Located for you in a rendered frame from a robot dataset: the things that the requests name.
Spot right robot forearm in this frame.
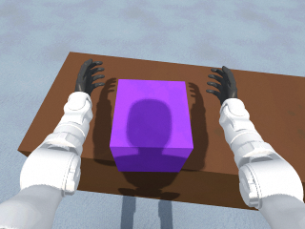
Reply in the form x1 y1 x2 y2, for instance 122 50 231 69
219 98 304 199

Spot left robot upper arm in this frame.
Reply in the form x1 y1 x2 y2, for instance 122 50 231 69
0 148 81 229

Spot carton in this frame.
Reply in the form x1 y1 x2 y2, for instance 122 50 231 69
110 79 193 173

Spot pedestal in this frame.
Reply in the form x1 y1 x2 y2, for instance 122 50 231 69
17 52 305 211

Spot left robot forearm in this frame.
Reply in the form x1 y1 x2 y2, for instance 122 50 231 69
20 92 93 189

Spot left robot hand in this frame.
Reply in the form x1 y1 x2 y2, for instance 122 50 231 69
74 59 105 97

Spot right robot upper arm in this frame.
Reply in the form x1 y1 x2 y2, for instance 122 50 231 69
238 159 305 229

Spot right robot hand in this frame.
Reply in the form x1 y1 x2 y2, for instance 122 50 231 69
206 66 238 106

